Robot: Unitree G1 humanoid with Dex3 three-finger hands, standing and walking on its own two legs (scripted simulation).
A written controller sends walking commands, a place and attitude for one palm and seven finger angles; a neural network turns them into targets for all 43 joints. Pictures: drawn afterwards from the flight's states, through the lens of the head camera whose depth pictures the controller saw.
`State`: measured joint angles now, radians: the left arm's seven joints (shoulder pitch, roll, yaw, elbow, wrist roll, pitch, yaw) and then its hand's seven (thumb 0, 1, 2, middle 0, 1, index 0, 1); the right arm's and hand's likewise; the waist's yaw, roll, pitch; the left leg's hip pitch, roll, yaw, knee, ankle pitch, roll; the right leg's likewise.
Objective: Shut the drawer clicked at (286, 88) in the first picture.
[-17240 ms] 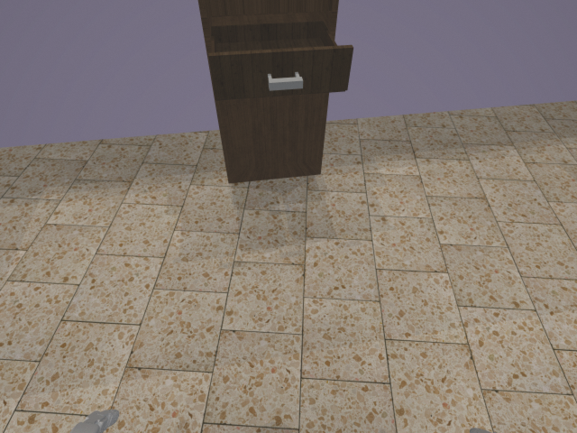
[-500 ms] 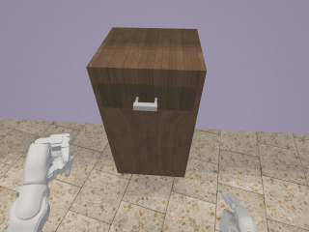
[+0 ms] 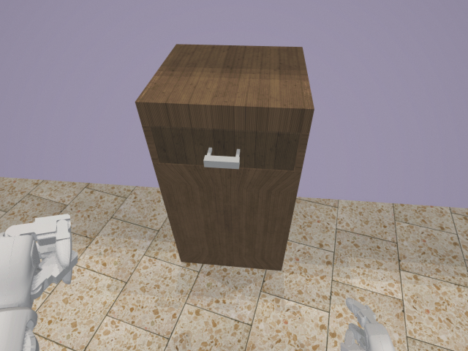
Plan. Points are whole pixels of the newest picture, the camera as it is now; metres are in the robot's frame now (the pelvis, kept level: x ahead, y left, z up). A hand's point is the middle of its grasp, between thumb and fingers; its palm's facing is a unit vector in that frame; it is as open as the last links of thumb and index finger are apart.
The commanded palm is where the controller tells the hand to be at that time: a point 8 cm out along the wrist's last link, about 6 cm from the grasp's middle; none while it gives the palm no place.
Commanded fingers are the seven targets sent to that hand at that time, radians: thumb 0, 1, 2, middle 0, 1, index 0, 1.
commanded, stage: step back with the hand held close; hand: left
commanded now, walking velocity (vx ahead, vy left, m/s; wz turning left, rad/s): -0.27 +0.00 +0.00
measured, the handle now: (222, 156) +0.65 +0.12 -0.06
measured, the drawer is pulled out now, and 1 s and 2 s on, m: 0.00 0.00 0.00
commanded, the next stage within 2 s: stop stepping back and stand still in 1.76 s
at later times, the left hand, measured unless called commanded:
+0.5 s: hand (52, 268) +0.16 +0.25 +0.16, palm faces +0.32 -0.80 -0.50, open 3.2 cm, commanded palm +0.10 +0.29 +0.17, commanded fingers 0.00 0.90 0.90 -1.40 -1.60 -1.40 -1.60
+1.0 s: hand (24, 310) +0.11 +0.25 +0.16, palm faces +0.37 -0.77 -0.53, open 3.2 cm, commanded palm +0.04 +0.29 +0.17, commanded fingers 0.00 0.90 0.90 -1.40 -1.60 -1.40 -1.60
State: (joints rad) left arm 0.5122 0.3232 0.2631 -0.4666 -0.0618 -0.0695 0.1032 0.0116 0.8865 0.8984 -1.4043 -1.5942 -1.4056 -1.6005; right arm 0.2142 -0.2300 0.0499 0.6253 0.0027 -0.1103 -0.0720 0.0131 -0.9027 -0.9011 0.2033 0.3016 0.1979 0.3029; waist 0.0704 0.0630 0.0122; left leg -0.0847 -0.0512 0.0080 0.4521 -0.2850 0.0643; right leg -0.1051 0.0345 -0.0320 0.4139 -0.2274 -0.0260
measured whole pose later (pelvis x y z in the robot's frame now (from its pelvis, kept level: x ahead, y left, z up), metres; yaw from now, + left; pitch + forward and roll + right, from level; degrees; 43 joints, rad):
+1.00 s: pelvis -0.09 +0.01 -0.02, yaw +1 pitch +0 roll -1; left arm 0.58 0.41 0.44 -0.59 0.01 -0.28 0.12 0.01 0.88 0.90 -1.41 -1.59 -1.41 -1.60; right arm 0.21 -0.22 -0.02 0.56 0.00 -0.05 -0.07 0.01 -0.90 -0.90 0.20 0.30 0.20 0.30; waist -0.01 0.00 0.05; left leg -0.42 -0.06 0.02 0.65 -0.23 0.09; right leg -0.41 0.07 0.07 0.61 -0.21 0.00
